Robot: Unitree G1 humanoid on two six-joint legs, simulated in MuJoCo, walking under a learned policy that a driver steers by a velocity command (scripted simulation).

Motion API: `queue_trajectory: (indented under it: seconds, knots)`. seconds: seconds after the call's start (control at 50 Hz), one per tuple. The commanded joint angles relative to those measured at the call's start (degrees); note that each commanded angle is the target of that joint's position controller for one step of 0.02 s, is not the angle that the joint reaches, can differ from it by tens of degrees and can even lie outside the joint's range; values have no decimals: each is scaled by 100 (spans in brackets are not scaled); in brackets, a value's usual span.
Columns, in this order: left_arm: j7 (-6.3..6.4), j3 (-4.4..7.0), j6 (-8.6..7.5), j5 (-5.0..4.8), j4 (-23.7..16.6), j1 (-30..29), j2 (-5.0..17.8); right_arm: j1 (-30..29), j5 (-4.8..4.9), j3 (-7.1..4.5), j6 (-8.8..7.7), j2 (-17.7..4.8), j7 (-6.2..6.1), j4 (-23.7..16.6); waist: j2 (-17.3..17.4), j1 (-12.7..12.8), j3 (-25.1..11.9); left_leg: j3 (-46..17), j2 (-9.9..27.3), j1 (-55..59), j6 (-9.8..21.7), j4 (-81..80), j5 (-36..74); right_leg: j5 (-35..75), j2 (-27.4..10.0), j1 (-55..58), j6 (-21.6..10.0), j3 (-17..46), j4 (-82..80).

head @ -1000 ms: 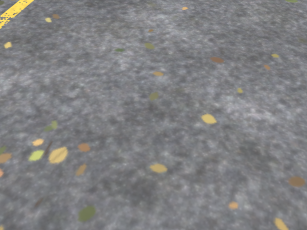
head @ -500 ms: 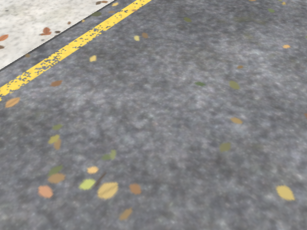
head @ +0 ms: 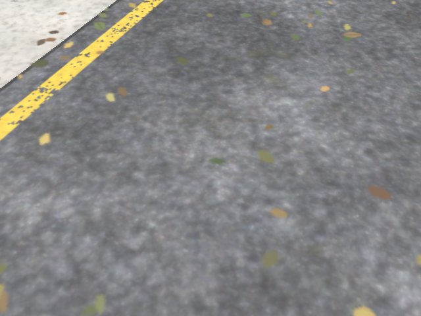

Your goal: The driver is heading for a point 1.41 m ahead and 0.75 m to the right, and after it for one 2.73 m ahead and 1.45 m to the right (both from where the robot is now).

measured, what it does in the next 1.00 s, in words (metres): walks ahead, turning right: right foot, then left foot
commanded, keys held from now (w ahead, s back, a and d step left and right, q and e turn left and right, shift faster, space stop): w+e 0.92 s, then e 0.08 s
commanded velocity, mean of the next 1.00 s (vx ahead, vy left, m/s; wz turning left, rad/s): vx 0.49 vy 0.00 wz -0.56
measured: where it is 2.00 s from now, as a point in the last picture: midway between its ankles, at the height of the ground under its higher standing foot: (267, 264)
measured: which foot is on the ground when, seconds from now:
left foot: down 0.00-0.18, up 0.20-0.66, down 0.68-1.00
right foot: up 0.00-0.16, down 0.18-0.68, up 0.70-1.00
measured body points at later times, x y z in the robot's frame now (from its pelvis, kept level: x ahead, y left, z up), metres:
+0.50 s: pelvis +0.27 -0.05 +0.00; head +0.30 -0.07 +0.45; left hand +0.36 +0.22 -0.12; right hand +0.37 -0.34 -0.11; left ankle +0.45 +0.09 -0.68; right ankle +0.21 -0.09 -0.74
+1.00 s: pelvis +0.53 -0.10 +0.00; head +0.56 -0.10 +0.45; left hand +0.81 +0.03 -0.11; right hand +0.40 -0.34 -0.12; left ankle +0.55 +0.01 -0.74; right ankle +0.53 -0.26 -0.67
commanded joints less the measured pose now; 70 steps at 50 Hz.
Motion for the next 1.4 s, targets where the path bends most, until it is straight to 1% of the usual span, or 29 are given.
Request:
queue_trajectory:
  seconds: [0.02,0.1,0.16,0.18,0.2,0.22,0.24,0.28,0.32,0.38,0.58,0.62,0.66,0.68,0.7,0.72,0.74,0.76,0.8,0.9,1.06,1.12,1.16,1.18,1.2,1.22,1.24,1.28,1.4]
  knots:
    - [-61,-64,-85,23,-592,-790,78,34,-3,-128,-73,-691,-59,-190,580,-80,483,-278,1638,-230,442,-361,2470,281,46,-4,-114,-360,-710]
    - [-63,-50,-94,43,-733,-858,163,151,-43,-159,18,-858,-127,-46,664,8,348,80,1782,466,285,478,4586,-468,415,458,-525,-777,-1237]
    - [28,113,-139,82,-402,430,446,47,-68,-231,152,-1116,-162,-68,767,594,-479,272,1788,358,204,2746,5915,-1203,998,2062,-971,-898,-1578]
    - [102,264,-174,150,-132,1364,769,-74,-46,-227,162,-1109,-145,-182,431,1060,-972,325,1631,-640,48,4279,4585,-1235,686,3489,-1255,-240,-2000]
    - [197,474,-147,151,-159,1492,1531,218,32,-83,111,-425,-29,-546,-895,752,-1544,269,693,-3105,-279,6506,-71,-1151,-1126,5406,-2102,2576,-2146]
    - [188,500,-76,-91,-223,1484,1586,-346,-10,-168,36,-807,16,-759,-507,908,-1906,-1012,55,-4181,-353,7432,-1545,-954,-1566,5727,-2513,4504,-3070]
    - [237,468,-49,-131,-184,1159,1441,-806,-6,-149,-33,-795,44,-911,-71,794,-1014,-1355,519,-4678,-295,7257,-950,-713,-1424,5152,-2286,3481,-3176]
    - [276,321,-92,-131,-183,659,871,-763,-13,-126,-66,-722,30,-857,483,309,-107,-1285,894,-4093,-327,6183,-399,377,-891,3643,-1748,2328,-3350]
    - [283,244,-180,-168,-218,445,680,-548,-172,-108,162,-635,49,-833,346,24,-125,-1283,974,-3435,-488,5662,-386,987,-471,2973,-1574,1706,-3473]
    - [252,292,-304,-172,-169,667,877,-735,-191,-84,340,-505,101,-965,202,3,-146,-1103,941,-3461,-663,5039,-117,1225,-212,2719,-1547,1452,-3571]
    - [308,342,-250,-82,-119,1510,1016,-2627,-66,-1,237,-586,169,-1663,-136,713,47,-1117,558,-3748,-667,2567,1156,1317,-196,3575,-1163,1923,-3129]
    - [350,362,-255,-57,-206,1318,1102,-2400,-49,-31,188,-721,155,-1664,-201,518,22,-1223,470,-3152,-541,2157,886,1419,-280,3510,-998,2132,-2893]
    - [335,379,-288,-50,-312,976,1202,-1464,-40,-126,120,-937,82,-1403,-164,44,-275,-1140,224,-1729,-357,1772,489,1944,-120,3124,-772,2164,-2152]
    - [286,342,-333,-99,-318,932,1088,-719,-100,-207,38,-1137,12,-1230,213,-343,-697,-1348,483,-627,-183,1421,488,1757,284,2767,-622,1856,-1042]
    - [255,197,-387,-147,-498,1025,595,228,-225,-301,12,-1585,-95,-1218,944,-630,-1634,-2803,1943,653,98,1191,-896,94,670,2126,-484,1279,628]
    - [248,146,-359,-254,-691,1685,346,-56,-235,-406,109,-2005,-99,-1232,2341,-64,-1870,-5485,2991,1359,704,318,-1388,-3143,1416,462,-355,720,1752]
    - [309,189,-237,-70,-423,1531,818,-465,-156,-324,176,-1408,-67,-1311,1133,26,-1079,-5233,2806,652,692,332,-2080,-2684,796,23,-400,760,2252]
    - [247,211,-210,-35,-430,1144,853,-783,-104,-209,182,-943,-45,-1374,554,24,-482,-4252,2496,-42,572,283,-1698,-2119,613,112,-373,697,2144]
    - [143,189,-137,24,-477,887,680,-887,-96,-132,143,-700,-38,-1271,715,133,-91,-2838,1997,-713,382,106,-147,-1720,305,364,-251,561,1788]
    - [-26,130,43,43,-699,423,507,-551,8,-185,-65,-774,28,-1011,848,192,-39,-1596,1870,-757,466,-182,1366,-1120,148,42,-67,404,1668]
    - [-141,-47,-10,32,-1098,-677,171,-420,52,-241,45,-926,-23,-804,934,48,91,7,1576,-722,230,474,3972,19,366,888,-70,-467,-895]
    - [-99,22,-22,127,-1094,-438,354,-311,90,-304,162,-1100,-94,-741,995,122,-149,25,1725,-307,134,1349,4859,-593,622,1374,-335,-553,-1368]
    - [10,124,-150,235,-771,584,515,-355,129,-307,253,-1151,-118,-740,635,585,-716,115,1537,-507,-18,3046,4324,-71,881,2598,-588,-424,-2240]
    - [111,235,-223,268,-688,1057,965,-87,98,-256,266,-971,-93,-851,-101,728,-1243,174,1270,-1548,-231,4562,2126,1985,-91,3889,-835,568,-2209]
    - [172,343,-205,115,-851,871,1547,612,150,-94,330,-318,-43,-1076,-1134,187,-2068,-166,343,-3213,-488,6489,-2720,5701,-2041,5391,-1917,2814,-1664]
    - [258,359,-105,-218,-889,1199,1320,329,4,-170,467,-745,-86,-935,-273,665,-2683,-1040,428,-3154,-491,6763,-2235,5171,-1920,5121,-2171,2706,-1942]
    - [321,247,-66,-215,-879,708,991,-69,65,-154,508,-678,-80,-986,-224,499,-1856,-1122,600,-3378,-494,6709,-1821,4185,-1647,4441,-2060,2187,-2268]
    - [376,45,-35,-185,-821,119,430,-465,-32,-132,542,-656,-75,-971,-49,196,-689,-1138,839,-3208,-495,5783,-1251,2982,-969,3165,-1468,1507,-2815]
    - [314,17,-142,-35,-618,-6,467,-166,-30,-131,828,-457,-44,-686,-127,-40,-704,-1076,639,-2284,-483,4626,-707,1614,-588,2318,-1179,983,-3319]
